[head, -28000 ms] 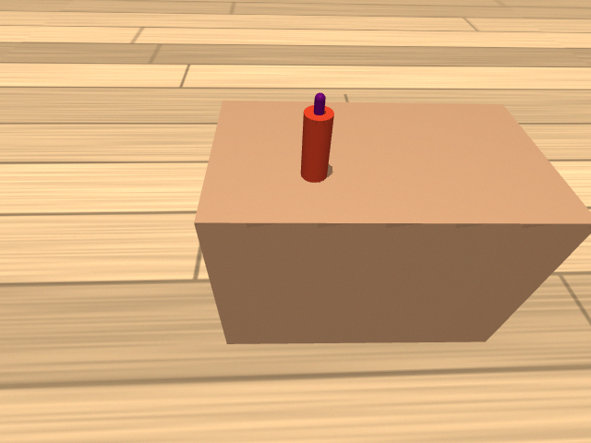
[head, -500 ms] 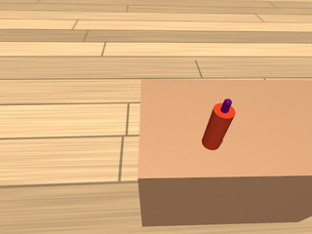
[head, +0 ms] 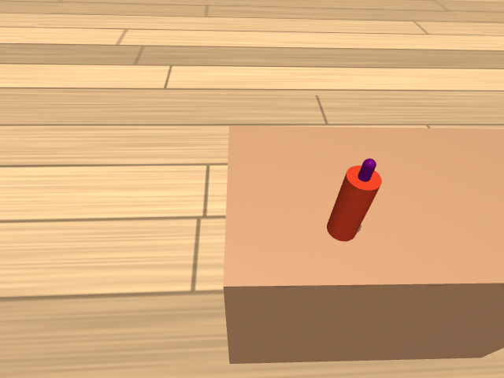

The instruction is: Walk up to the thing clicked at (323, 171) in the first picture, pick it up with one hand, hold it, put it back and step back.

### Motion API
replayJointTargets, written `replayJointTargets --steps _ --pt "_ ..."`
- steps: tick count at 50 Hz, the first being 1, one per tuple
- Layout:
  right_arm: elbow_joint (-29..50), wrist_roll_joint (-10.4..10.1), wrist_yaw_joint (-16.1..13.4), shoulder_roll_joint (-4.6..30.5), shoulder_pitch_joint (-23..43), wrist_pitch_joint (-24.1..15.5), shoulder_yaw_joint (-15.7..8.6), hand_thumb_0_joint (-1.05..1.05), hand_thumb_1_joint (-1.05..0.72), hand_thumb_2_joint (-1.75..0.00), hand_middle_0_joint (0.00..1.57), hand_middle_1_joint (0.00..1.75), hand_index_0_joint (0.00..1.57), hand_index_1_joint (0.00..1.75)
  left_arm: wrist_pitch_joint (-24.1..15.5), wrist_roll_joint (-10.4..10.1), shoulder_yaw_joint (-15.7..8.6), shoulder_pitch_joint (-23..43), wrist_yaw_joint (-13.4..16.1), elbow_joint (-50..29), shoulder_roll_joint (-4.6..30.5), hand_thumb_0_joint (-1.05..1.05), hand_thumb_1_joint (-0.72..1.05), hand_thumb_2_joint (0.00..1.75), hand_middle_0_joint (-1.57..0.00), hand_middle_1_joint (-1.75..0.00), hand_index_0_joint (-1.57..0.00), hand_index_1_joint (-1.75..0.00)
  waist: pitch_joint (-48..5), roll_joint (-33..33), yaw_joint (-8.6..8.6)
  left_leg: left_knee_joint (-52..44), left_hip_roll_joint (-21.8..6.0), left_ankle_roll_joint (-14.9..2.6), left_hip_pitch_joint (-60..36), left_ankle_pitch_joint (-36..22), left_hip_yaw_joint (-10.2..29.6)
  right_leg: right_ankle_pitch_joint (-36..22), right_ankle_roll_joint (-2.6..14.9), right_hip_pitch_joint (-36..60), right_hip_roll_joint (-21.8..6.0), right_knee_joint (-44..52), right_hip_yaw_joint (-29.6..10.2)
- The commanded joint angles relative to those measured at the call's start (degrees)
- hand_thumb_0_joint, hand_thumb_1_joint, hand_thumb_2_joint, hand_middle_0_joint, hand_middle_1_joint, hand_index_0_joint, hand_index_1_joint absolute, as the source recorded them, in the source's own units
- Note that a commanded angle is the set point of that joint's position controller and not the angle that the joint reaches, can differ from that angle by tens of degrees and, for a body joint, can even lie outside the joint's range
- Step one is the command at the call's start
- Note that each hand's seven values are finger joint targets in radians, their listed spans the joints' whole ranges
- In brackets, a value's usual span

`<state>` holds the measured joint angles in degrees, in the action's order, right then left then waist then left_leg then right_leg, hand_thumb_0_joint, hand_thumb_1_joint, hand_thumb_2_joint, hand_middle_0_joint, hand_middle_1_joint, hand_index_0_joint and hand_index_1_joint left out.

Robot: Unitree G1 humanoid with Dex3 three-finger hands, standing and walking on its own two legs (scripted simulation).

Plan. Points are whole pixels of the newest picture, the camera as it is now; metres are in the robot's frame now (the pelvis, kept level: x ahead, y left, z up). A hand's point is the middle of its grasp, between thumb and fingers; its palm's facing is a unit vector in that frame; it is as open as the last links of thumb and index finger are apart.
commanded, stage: stand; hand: right
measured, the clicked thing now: (354, 199) +0.48 -0.22 -0.02
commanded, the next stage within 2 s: step back in 0.10 s
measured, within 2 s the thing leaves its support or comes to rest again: neither
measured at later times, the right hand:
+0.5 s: hand out of the picture +0.06 -0.29 -0.18, palm faces -0.02 +0.93 -0.36, open 7.4 cm
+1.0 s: hand out of the picture -0.06 -0.26 -0.16, palm faces -0.02 +0.91 -0.41, open 7.4 cm
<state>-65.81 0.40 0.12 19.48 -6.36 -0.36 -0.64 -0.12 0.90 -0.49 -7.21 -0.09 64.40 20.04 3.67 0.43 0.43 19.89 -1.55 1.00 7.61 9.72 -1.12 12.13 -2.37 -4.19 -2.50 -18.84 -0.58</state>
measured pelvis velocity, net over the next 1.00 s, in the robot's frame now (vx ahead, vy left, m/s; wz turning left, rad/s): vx -0.17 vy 0.01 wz -0.02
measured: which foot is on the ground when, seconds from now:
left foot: down 0.00-0.34, up 0.36-0.64, down 0.66-1.00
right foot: down 0.00-0.68, up 0.70-1.00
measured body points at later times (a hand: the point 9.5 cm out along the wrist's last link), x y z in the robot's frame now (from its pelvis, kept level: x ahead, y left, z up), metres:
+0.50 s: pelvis -0.07 -0.02 -0.02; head +0.00 -0.04 +0.42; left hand +0.02 +0.30 -0.13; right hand +0.06 -0.34 -0.16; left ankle -0.09 +0.11 -0.68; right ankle -0.02 -0.15 -0.75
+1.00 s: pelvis -0.17 +0.01 -0.02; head -0.10 +0.02 +0.42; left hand -0.07 +0.32 -0.15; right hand -0.06 -0.30 -0.13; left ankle -0.14 +0.10 -0.75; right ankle -0.20 -0.12 -0.72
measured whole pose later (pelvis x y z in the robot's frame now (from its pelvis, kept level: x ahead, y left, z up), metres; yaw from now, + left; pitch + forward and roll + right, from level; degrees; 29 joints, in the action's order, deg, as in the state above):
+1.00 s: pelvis -0.17 +0.01 -0.02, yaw -1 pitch -2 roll -1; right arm -49.1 1.1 -0.8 20.9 -5.9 2.1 -2.6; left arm 2.8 1.0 -4.3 -8.4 1.0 49.5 22.2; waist 11.1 0.9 -0.2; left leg 36.1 -0.2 -2.8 17.6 17.0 -3.3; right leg 26.6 -0.9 -18.0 2.7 -47.8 -4.4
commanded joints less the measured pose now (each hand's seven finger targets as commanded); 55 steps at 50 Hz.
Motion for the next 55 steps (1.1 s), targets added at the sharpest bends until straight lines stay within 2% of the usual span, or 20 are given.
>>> replayJointTargets --steps 1,4,6,9,15,18,19,22,27,31,32,33,34,35,38,46,52,53,54,55 --pt "3.26 0.16 -0.54 12.27 2.05 -1.09 -2.01 0.00 -0.90 -0.90 0.20 0.30 0.20 0.30 -1.27 -0.31 -2.11 1.75 0.72 -3.46 12.10 0.00 0.90 0.90 -0.20 -0.30 -0.20 -0.30 -3.77 -0.27 0.17 -3.26 -5.90 -1.67 -1.75 -6.65 4.74 -6.73 3.00 -1.98 -4.99 3.29 -3.19" --pt "3.49 0.15 -0.58 12.91 2.40 -1.14 -2.15 0.00 -0.90 -0.90 0.20 0.30 0.20 0.30 -1.29 -0.25 -2.03 1.34 0.66 -3.66 11.88 0.00 0.90 0.90 -0.20 -0.30 -0.20 -0.30 -4.54 -0.74 -0.25 -2.79 -6.15 -2.03 -2.27 -7.34 4.73 -7.24 2.92 -1.73 -5.14 3.26 -3.18" --pt "5.38 -0.92 -0.25 15.49 3.02 0.19 -3.51 0.00 -0.90 -0.90 0.20 0.30 0.20 0.30 -0.22 -1.59 -4.45 1.63 1.05 -5.71 15.03 0.00 0.90 0.90 -0.20 -0.30 -0.20 -0.30 -0.41 -1.33 -0.23 3.77 -6.28 -4.34 0.54 -21.54 5.62 -17.62 3.50 -7.41 -2.88 -4.73 -1.92" --pt "7.74 -1.17 -0.25 16.91 1.83 0.78 -4.75 0.00 -0.90 -0.90 0.20 0.30 0.20 0.30 0.60 -1.48 -4.37 0.43 1.12 -8.06 12.65 0.00 0.90 0.90 -0.20 -0.30 -0.20 -0.30 -7.88 -5.34 0.11 4.02 -10.11 -8.68 0.09 -26.44 7.91 -13.23 4.15 -5.30 0.36 -14.51 0.66" --pt "14.18 -0.41 -0.52 16.69 7.18 2.66 -5.90 0.00 -0.90 -0.90 0.20 0.30 0.20 0.30 2.07 -0.29 -5.61 -5.61 0.50 -9.40 12.61 0.00 0.90 0.90 -0.20 -0.30 -0.20 -0.30 -7.45 -8.45 -2.67 9.94 -11.26 -11.95 14.02 -9.51 9.29 2.69 6.46 -4.40 1.18 -22.83 -0.69" --pt "16.52 -0.51 -0.81 10.68 6.34 3.72 -4.68 0.00 -0.90 -0.90 0.20 0.30 0.20 0.30 0.91 1.12 -7.57 -1.01 0.61 -13.15 21.67 0.00 0.90 0.90 -0.20 -0.30 -0.20 -0.30 -1.40 14.09 -2.95 41.08 8.69 -3.08 18.63 24.89 6.16 -11.61 17.27 -16.52 -19.71 3.26 -26.90" --pt "16.12 0.15 -1.01 12.25 3.47 3.96 -5.08 0.00 -0.90 -0.90 0.20 0.30 0.20 0.30 0.57 1.61 -7.76 2.07 0.91 -15.10 22.80 0.00 0.90 0.90 -0.20 -0.30 -0.20 -0.30 -1.54 13.48 -2.10 49.02 6.86 -3.06 17.06 26.36 10.49 -11.40 20.27 -20.89 -21.69 2.53 -29.07" --pt "13.46 -1.79 -0.81 14.92 -3.54 3.50 -5.92 0.00 -0.90 -0.90 0.20 0.30 0.20 0.30 0.60 1.50 -6.52 8.36 1.59 -17.13 16.64 0.00 0.90 0.90 -0.20 -0.30 -0.20 -0.30 -4.98 8.11 2.04 51.55 6.54 -1.43 18.09 18.28 9.91 -13.60 15.12 -13.22 -11.84 -4.02 -13.21" --pt "16.09 -0.18 -1.12 13.96 0.04 2.78 -4.31 0.00 -0.90 -0.90 0.20 0.30 0.20 0.30 0.93 1.39 -6.99 -0.53 2.41 -17.88 16.19 0.00 0.90 0.90 -0.20 -0.30 -0.20 -0.30 -8.50 9.88 -4.14 34.40 3.96 -0.27 21.18 21.66 6.95 -25.89 16.10 2.74 -14.40 -10.38 -13.75" --pt "14.26 0.96 -0.95 13.74 -6.38 1.93 -4.88 0.00 -0.90 -0.90 0.20 0.30 0.20 0.30 1.82 0.15 -7.01 2.07 2.03 -20.10 17.21 0.00 0.90 0.90 -0.20 -0.30 -0.20 -0.30 -10.06 10.23 -0.36 12.57 3.38 -2.08 9.90 12.28 1.71 -28.39 12.86 -1.26 -12.43 -16.00 -10.26" --pt "13.47 1.17 -0.86 13.51 -8.27 1.64 -5.20 0.00 -0.90 -0.90 0.20 0.30 0.20 0.30 2.17 -0.29 -6.66 2.64 1.78 -20.41 16.97 0.00 0.90 0.90 -0.20 -0.30 -0.20 -0.30 -9.64 8.34 1.15 4.95 3.28 -2.57 4.62 2.45 0.43 -24.08 10.64 -5.51 -10.44 -17.76 -8.01" --pt "14.49 2.34 -0.80 16.47 -7.15 1.47 -6.09 0.00 -0.90 -0.90 0.20 0.30 0.20 0.30 2.48 -0.55 -5.86 0.84 1.66 -21.26 14.07 0.00 0.90 0.90 -0.20 -0.30 -0.20 -0.30 -9.03 1.13 0.36 2.68 -3.92 -4.37 0.18 -5.73 10.74 -11.98 6.92 -13.99 -5.71 -22.64 -5.79" --pt "15.74 2.01 -0.23 23.03 -3.95 1.56 -7.33 0.00 -0.90 -0.90 0.20 0.30 0.20 0.30 2.33 -0.88 -5.32 2.23 1.91 -22.27 11.51 0.00 0.90 0.90 -0.20 -0.30 -0.20 -0.30 -7.79 -16.09 0.53 -0.21 -16.85 -11.49 -2.18 -16.71 26.63 15.90 3.71 -25.42 6.70 -31.60 1.18" --pt "16.42 1.82 -0.15 25.18 -4.32 1.44 -7.88 0.00 -0.90 -0.90 0.20 0.30 0.20 0.30 2.33 0.31 -6.55 6.72 2.83 -21.89 13.45 0.00 0.90 0.90 -0.20 -0.30 -0.20 -0.30 -7.12 -15.65 4.25 -0.93 -21.04 -18.08 5.24 -18.95 32.13 27.54 2.92 -22.47 8.47 -42.60 -8.23" --pt "17.58 1.88 -1.39 16.78 2.86 1.21 -5.37 0.00 -0.90 -0.90 0.20 0.30 0.20 0.30 2.44 -1.05 -6.40 1.23 2.86 -18.98 12.31 0.00 0.90 0.90 -0.20 -0.30 -0.20 -0.30 -4.04 -7.36 -1.74 5.40 -11.83 -11.50 0.49 -28.39 14.79 18.86 3.75 -28.11 9.20 -52.56 -11.39" --pt "19.23 1.06 -1.90 15.90 -2.48 1.54 -5.88 0.00 -0.90 -0.90 0.20 0.30 0.20 0.30 1.36 -0.08 -6.27 -0.81 1.90 -20.28 11.56 0.00 0.90 0.90 -0.20 -0.30 -0.20 -0.30 -5.22 -7.92 1.55 9.01 -13.02 -14.96 -6.83 -27.53 12.45 16.53 0.56 -22.54 5.79 -32.94 -4.91" --pt "20.58 -0.38 -1.17 15.61 0.79 2.40 -5.37 0.00 -0.90 -0.90 0.20 0.30 0.20 0.30 0.06 1.30 -6.83 -7.52 1.49 -17.40 12.63 0.00 0.90 0.90 -0.20 -0.30 -0.20 -0.30 -8.15 -5.87 -1.64 13.89 -10.50 -8.35 6.00 -10.39 10.75 -4.16 4.42 -3.76 2.34 -6.43 -3.84" --pt "21.68 -0.77 -1.00 14.24 1.06 2.21 -5.03 0.00 -0.90 -0.90 0.20 0.30 0.20 0.30 -0.24 1.73 -7.75 -7.31 1.50 -18.12 16.27 0.00 0.90 0.90 -0.20 -0.30 -0.20 -0.30 -8.73 2.67 -1.26 19.58 -5.31 -5.19 13.67 -2.20 7.72 -11.24 8.18 -0.56 -5.32 -6.75 -15.03" --pt "21.60 -0.86 -1.42 12.32 3.46 2.36 -4.74 0.00 -0.90 -0.90 0.20 0.30 0.20 0.30 0.08 0.75 -8.56 -4.26 1.18 -18.80 20.19 0.00 0.90 0.90 -0.20 -0.30 -0.20 -0.30 -5.49 13.70 -2.74 30.29 4.57 -1.69 16.33 14.35 1.85 -17.82 17.42 -6.80 -15.21 -2.81 -25.93" --pt "21.33 -0.34 -1.83 13.56 4.33 2.80 -5.34 0.00 -0.90 -0.90 0.20 0.30 0.20 0.30 -0.41 1.51 -8.53 -3.16 1.30 -20.82 20.65 0.00 0.90 0.90 -0.20 -0.30 -0.20 -0.30 -3.35 13.60 -3.71 42.82 5.57 -1.25 17.30 27.24 7.31 -23.24 21.36 -10.50 -19.86 -2.21 -31.43"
